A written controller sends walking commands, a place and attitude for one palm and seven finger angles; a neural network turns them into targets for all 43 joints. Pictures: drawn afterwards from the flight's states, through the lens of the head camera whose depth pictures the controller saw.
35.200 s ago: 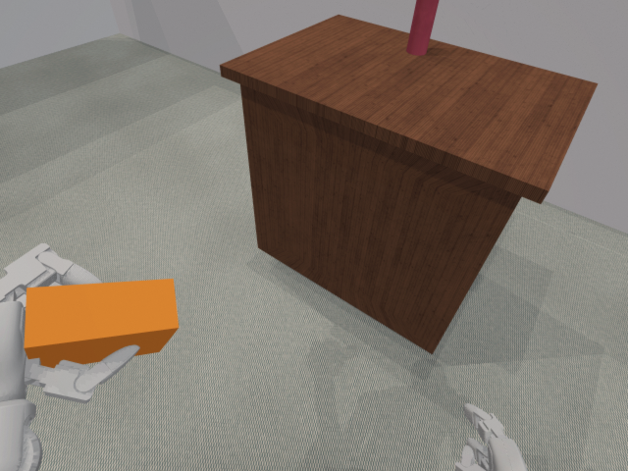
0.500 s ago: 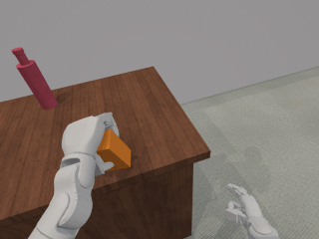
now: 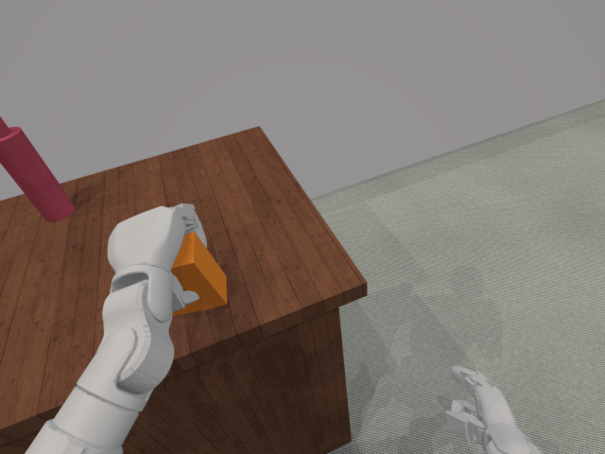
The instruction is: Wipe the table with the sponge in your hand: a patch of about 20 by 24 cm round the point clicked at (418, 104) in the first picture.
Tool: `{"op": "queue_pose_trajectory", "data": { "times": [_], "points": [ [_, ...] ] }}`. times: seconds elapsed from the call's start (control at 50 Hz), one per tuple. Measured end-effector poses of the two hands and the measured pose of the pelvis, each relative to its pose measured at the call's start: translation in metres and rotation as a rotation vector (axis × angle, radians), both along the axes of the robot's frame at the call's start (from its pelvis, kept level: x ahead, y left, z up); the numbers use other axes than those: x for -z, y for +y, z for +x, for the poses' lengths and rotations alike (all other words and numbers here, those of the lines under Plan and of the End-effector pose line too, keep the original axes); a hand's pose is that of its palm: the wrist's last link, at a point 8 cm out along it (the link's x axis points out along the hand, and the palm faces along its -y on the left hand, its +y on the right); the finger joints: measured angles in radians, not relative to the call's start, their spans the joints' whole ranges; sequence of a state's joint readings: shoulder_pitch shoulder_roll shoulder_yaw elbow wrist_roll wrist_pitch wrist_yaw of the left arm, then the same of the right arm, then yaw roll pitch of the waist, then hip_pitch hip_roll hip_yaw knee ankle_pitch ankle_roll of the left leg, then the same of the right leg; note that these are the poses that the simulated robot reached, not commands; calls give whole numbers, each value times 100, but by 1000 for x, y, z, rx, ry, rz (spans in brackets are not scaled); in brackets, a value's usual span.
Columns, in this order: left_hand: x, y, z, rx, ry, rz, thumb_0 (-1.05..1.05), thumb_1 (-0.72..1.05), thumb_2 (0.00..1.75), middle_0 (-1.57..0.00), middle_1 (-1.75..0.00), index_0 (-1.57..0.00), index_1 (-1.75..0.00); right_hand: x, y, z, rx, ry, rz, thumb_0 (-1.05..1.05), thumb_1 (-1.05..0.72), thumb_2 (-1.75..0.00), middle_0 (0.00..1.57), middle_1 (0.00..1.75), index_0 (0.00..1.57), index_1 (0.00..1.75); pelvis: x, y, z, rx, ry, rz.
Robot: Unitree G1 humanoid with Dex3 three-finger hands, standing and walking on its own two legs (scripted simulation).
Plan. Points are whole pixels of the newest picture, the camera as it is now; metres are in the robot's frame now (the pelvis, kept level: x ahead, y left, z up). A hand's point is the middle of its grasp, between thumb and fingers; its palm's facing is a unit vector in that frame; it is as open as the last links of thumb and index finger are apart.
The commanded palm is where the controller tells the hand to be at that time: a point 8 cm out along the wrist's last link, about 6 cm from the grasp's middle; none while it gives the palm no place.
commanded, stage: wipe forward along the third lane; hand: left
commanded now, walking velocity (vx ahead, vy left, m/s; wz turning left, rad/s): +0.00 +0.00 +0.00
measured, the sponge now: (182, 285) +0.31 +0.21 +0.10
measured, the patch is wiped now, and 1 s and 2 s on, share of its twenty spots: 0.85 1.00 1.00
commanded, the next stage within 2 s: wipe back along the third lane in 1.28 s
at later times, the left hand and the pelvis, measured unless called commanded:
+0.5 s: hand (176, 240) +0.35 +0.22 +0.14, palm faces +0.03 -0.05 -1.00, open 9.3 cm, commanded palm +0.33 +0.24 +0.17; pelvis +0.01 -0.02 +0.00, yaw +0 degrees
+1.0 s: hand (169, 218) +0.40 +0.25 +0.14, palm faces -0.02 -0.03 -1.00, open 9.4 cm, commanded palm +0.37 +0.27 +0.17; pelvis +0.00 -0.02 -0.01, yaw -1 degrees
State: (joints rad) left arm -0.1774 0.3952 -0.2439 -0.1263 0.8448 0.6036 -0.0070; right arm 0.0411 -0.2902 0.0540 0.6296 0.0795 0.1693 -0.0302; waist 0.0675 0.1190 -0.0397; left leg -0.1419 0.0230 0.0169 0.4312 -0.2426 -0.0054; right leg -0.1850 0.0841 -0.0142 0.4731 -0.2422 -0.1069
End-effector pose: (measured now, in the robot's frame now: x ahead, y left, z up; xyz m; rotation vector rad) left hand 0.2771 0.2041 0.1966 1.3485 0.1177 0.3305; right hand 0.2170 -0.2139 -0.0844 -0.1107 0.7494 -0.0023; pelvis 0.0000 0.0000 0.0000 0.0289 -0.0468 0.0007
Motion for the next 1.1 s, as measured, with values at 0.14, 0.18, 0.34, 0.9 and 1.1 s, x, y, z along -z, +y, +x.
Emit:
{"op": "queue_pose_trajectory", "data": {
  "times": [0.14, 0.18, 0.34, 0.9, 1.1],
  "points": [
    [2, 2, 12, -46, 34, 29, -2, -48, 107, -78, -145, -86, -136, 6, -9, 3, 11, 11, 1, 2, -91, -90, 20, 30, 20, 30, 1, -5, 6, -1, 12, 5],
    [2, 3, 16, -59, 43, 37, -2, -48, 107, -78, -145, -86, -136, 7, -10, 5, 10, 11, 1, 2, -91, -90, 20, 30, 20, 30, 1, -7, 7, -3, 14, 6],
    [2, 10, 39, -113, 97, 86, -2, -49, 107, -79, -144, -86, -136, 7, -18, 8, 16, -2, -2, 2, -91, -90, 20, 30, 20, 30, 3, -14, 8, 4, 31, 10],
    [2, 30, 93, -88, 195, 146, 0, -50, 108, -81, -142, -86, -137, 41, -58, -69, 126, 171, -72, 1, -91, -90, 20, 30, 20, 30, 7, -21, -1, 13, 103, 9],
    [1, 45, 109, -78, 206, 157, 0, -50, 108, -81, -142, -85, -138, 45, -61, -101, 184, 232, -93, 1, -91, -90, 20, 30, 20, 30, 7, -12, -5, 27, 126, 2]
  ]
}}
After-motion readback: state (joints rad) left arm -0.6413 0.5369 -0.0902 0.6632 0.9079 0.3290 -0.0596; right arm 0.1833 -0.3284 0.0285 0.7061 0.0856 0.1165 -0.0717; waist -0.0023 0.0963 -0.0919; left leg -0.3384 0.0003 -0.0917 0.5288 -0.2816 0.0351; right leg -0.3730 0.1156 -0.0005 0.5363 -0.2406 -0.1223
